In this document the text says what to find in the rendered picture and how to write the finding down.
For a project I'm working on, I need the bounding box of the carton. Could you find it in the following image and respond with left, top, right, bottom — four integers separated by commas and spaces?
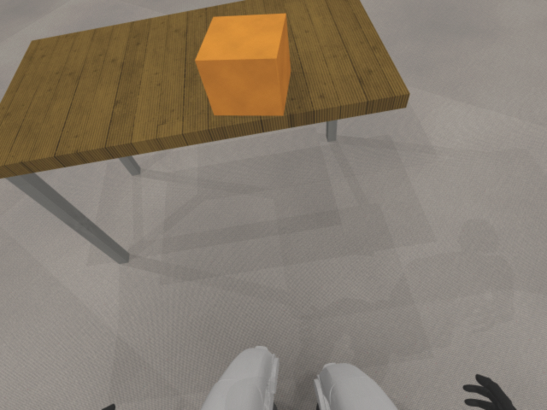
195, 14, 291, 116

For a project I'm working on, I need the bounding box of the left robot thigh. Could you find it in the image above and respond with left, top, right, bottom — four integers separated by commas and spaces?
201, 348, 279, 410

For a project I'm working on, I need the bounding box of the table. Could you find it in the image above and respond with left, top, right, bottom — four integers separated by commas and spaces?
0, 0, 410, 264

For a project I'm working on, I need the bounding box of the robot right hand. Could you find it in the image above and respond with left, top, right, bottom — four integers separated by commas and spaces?
463, 374, 517, 410

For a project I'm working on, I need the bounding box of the robot thigh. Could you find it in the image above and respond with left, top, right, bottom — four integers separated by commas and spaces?
201, 348, 279, 410
314, 363, 398, 410

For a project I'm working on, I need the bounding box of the right robot thigh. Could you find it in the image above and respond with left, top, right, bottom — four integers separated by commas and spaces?
314, 363, 398, 410

